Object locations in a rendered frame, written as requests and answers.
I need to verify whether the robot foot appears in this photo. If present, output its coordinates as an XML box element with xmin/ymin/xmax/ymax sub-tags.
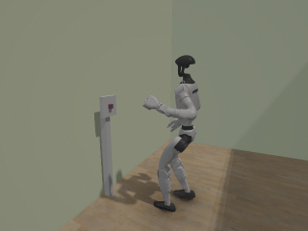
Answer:
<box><xmin>173</xmin><ymin>189</ymin><xmax>195</xmax><ymax>198</ymax></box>
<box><xmin>153</xmin><ymin>201</ymin><xmax>176</xmax><ymax>213</ymax></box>

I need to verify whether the robot left hand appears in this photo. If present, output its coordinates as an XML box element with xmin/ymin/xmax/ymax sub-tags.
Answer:
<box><xmin>143</xmin><ymin>95</ymin><xmax>160</xmax><ymax>110</ymax></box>

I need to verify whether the robot left foot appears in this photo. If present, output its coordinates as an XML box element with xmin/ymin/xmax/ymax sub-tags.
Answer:
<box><xmin>153</xmin><ymin>201</ymin><xmax>176</xmax><ymax>213</ymax></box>

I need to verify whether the left robot upper arm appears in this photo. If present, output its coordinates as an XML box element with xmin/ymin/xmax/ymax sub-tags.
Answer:
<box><xmin>174</xmin><ymin>84</ymin><xmax>197</xmax><ymax>121</ymax></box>

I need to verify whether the right robot upper arm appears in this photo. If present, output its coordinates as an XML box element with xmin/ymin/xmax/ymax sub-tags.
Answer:
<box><xmin>196</xmin><ymin>83</ymin><xmax>201</xmax><ymax>110</ymax></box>

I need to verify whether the panel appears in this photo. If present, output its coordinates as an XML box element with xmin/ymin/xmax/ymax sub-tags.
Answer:
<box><xmin>99</xmin><ymin>95</ymin><xmax>116</xmax><ymax>197</ymax></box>

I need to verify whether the robot left forearm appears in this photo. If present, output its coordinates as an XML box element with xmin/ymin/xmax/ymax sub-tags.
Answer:
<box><xmin>156</xmin><ymin>103</ymin><xmax>195</xmax><ymax>120</ymax></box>

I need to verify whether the robot right hand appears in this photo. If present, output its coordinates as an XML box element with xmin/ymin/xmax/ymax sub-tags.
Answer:
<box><xmin>167</xmin><ymin>118</ymin><xmax>182</xmax><ymax>132</ymax></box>

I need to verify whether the robot right foot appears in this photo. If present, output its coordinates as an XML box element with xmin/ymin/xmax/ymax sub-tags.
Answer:
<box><xmin>173</xmin><ymin>189</ymin><xmax>195</xmax><ymax>198</ymax></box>

